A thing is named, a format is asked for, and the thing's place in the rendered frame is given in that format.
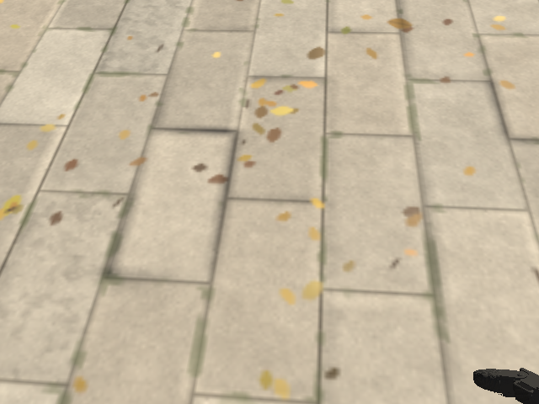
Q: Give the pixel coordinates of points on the right robot hand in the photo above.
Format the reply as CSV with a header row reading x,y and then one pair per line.
x,y
523,384

